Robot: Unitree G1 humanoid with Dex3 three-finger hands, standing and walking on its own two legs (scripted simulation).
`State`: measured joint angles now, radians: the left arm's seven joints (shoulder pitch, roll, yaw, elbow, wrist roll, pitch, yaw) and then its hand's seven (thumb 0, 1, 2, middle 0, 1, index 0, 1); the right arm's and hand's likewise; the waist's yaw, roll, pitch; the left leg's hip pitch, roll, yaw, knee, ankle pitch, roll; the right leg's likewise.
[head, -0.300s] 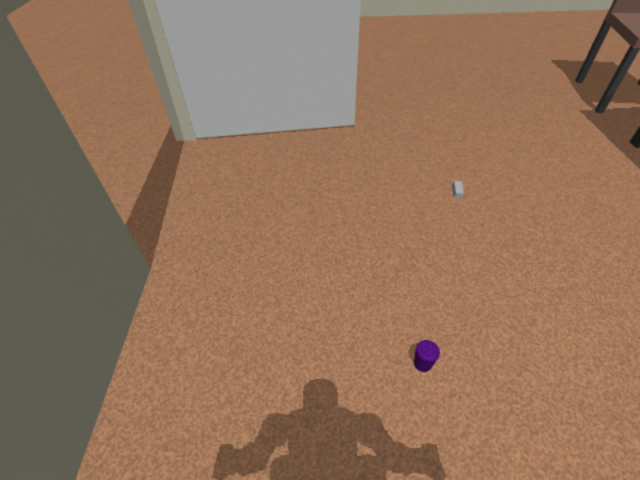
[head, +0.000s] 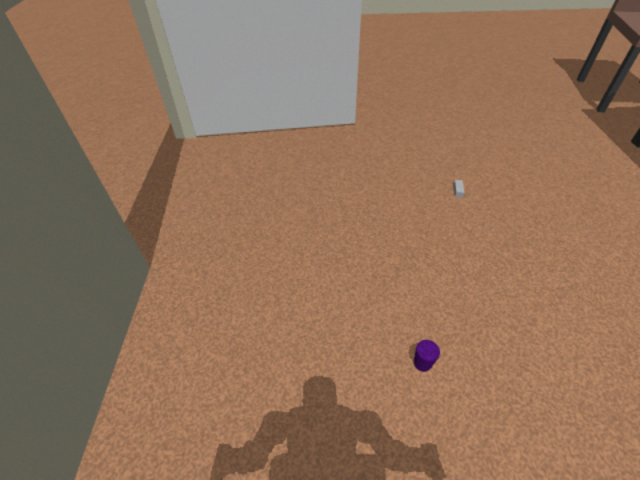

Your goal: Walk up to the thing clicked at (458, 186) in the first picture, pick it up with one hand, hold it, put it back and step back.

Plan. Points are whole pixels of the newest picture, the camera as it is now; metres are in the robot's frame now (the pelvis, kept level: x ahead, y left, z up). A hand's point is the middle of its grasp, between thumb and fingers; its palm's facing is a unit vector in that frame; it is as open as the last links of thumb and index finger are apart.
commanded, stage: stand
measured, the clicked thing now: (458, 188) +1.50 -0.64 -0.77
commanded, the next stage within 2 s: walk up in 0.82 s
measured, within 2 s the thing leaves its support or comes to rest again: neither
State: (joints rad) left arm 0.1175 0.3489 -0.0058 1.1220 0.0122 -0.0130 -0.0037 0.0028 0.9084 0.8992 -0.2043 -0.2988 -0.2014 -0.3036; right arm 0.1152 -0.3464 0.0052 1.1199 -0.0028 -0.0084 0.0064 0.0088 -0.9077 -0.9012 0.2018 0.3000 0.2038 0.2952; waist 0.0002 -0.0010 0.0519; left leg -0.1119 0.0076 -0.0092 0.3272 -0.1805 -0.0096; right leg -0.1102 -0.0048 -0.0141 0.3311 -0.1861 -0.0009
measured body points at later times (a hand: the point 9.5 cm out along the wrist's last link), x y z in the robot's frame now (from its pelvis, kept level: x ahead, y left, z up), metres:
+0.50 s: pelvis +0.00 +0.00 +0.00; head +0.01 +0.00 +0.45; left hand +0.08 +0.30 -0.13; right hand +0.08 -0.30 -0.13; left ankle +0.00 +0.13 -0.75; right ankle +0.00 -0.12 -0.75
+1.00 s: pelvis -0.01 +0.03 -0.01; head +0.04 +0.02 +0.44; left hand +0.09 +0.32 -0.13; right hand +0.08 -0.31 -0.12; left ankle +0.01 +0.15 -0.72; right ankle +0.00 -0.12 -0.75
